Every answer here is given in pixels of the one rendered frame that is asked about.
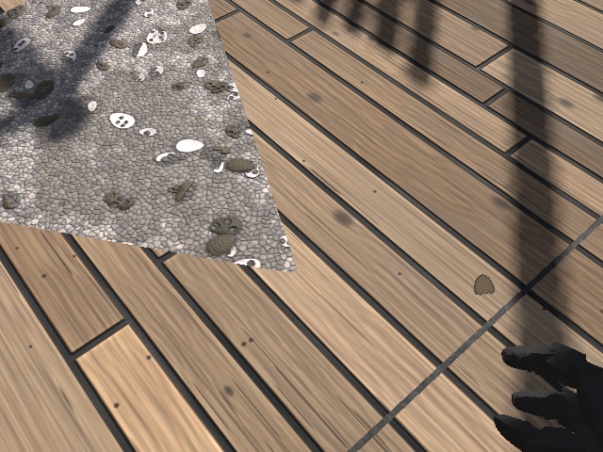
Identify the robot right hand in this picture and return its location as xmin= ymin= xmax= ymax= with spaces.
xmin=494 ymin=342 xmax=603 ymax=452

